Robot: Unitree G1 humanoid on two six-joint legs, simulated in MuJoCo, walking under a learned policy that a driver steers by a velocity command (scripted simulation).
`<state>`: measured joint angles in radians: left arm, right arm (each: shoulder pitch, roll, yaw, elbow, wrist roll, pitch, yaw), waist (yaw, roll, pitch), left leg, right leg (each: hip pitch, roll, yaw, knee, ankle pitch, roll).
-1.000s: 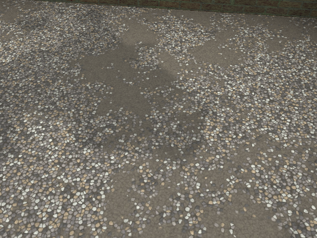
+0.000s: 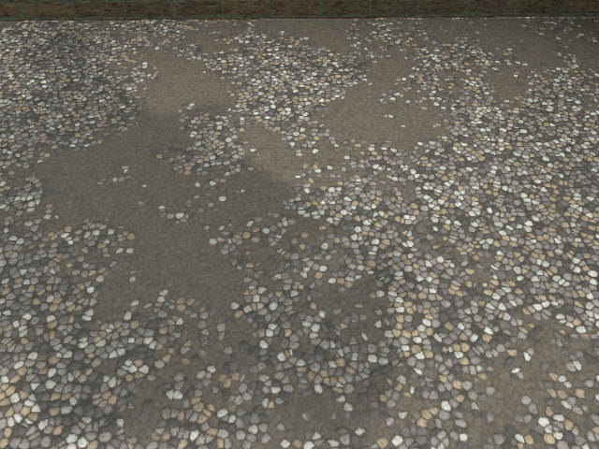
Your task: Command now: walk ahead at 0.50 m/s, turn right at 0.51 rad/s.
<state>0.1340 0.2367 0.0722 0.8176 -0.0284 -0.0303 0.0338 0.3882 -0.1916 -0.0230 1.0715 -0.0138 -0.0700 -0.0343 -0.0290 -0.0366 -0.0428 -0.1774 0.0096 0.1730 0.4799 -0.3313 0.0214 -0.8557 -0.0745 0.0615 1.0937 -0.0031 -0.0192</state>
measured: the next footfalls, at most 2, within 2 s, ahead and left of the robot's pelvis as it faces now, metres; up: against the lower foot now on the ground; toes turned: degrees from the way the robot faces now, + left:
right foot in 0.20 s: +0.28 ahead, -0.15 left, +0.00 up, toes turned -10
left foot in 0.66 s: +0.58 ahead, -0.05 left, +0.00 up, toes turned -27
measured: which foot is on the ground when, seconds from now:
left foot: down 0.00-0.22, up 0.24-0.64, down 0.66-1.00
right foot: up 0.00-0.18, down 0.20-0.68, up 0.70-1.00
